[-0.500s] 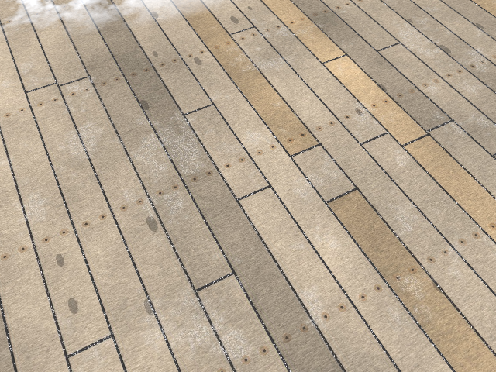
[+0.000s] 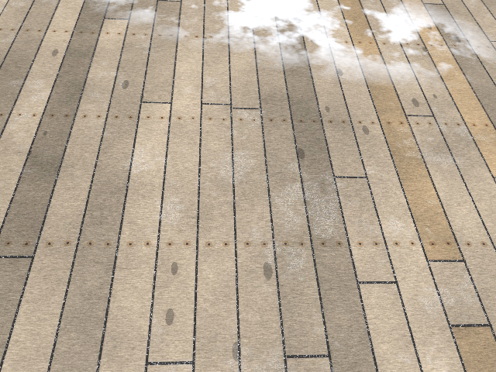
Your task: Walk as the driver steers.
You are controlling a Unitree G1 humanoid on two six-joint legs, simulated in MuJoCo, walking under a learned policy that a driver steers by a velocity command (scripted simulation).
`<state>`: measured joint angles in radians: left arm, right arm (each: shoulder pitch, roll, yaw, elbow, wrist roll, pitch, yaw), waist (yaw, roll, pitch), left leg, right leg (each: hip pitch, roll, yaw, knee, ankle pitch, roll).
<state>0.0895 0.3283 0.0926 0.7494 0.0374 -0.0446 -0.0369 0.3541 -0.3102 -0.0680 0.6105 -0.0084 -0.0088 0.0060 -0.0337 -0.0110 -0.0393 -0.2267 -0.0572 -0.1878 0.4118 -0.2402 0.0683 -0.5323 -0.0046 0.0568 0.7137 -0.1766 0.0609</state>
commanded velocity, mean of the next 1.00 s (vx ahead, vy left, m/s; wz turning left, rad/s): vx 0.93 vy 0.00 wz -0.62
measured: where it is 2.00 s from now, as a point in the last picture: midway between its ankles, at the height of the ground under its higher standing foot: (426, 188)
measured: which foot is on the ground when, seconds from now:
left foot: down 0.00-0.18, up 0.20-0.56, down 0.58-1.00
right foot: up 0.00-0.14, down 0.16-0.60, up 0.62-1.00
